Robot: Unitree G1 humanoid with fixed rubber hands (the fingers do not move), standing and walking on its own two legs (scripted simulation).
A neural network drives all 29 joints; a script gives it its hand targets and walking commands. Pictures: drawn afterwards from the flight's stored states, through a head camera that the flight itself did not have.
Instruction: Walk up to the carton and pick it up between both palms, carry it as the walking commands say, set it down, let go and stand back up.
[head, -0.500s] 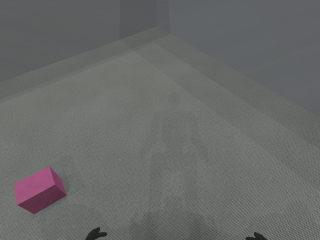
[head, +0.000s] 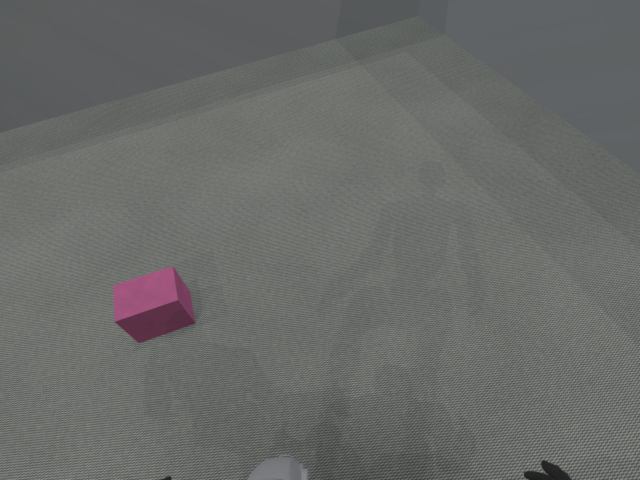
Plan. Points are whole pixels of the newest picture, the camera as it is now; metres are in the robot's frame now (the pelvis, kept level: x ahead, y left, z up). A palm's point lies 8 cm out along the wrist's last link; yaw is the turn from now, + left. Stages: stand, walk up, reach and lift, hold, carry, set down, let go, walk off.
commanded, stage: walk up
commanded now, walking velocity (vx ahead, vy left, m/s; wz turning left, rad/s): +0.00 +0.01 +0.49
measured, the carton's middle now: (155, 305) +0.69 +0.67 -0.69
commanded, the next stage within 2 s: none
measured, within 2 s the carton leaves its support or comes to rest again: neither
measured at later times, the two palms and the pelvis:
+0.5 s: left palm out of the picture +0.08 +0.34 -0.10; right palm out of the picture +0.08 -0.21 -0.11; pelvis +0.01 +0.06 +0.01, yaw +14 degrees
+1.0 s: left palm out of the picture -0.04 +0.36 -0.13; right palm (310, 277) +0.45 +0.07 -0.11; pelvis +0.16 +0.18 -0.02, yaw +27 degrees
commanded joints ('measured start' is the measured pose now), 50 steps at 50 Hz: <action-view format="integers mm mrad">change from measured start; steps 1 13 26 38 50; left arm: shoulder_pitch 15 -33 -154 135 193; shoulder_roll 162 84 80 122 187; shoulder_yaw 42 7 6 8 33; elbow -38 -78 -82 70 90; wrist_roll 11 -43 -45 -31 -36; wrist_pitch -12 21 -35 -93 -73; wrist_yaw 5 -28 -54 -24 -42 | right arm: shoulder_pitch -66 31 110 11 77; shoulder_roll -5 -161 -186 -32 -128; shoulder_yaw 3 -12 -10 23 0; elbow -38 41 54 7 90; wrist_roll -1 -1 -21 -28 -42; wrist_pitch -5 -52 -87 -65 -107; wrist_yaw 7 -13 5 78 28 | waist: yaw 27 -5 -29 0 -81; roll -183 148 101 -154 -124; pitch -98 -52 8 24 -158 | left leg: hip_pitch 12 352 224 -275 475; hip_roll -5 246 137 5 -57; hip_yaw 29 -306 -408 -137 58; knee -87 -642 -763 267 -477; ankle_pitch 6 603 -54 336 367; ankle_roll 2 240 269 16 91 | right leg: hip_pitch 116 -350 -110 140 95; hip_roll -240 -74 67 -228 -166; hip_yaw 159 172 138 130 -35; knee -120 599 106 -239 232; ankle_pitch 410 -195 -115 397 580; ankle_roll -107 106 80 55 53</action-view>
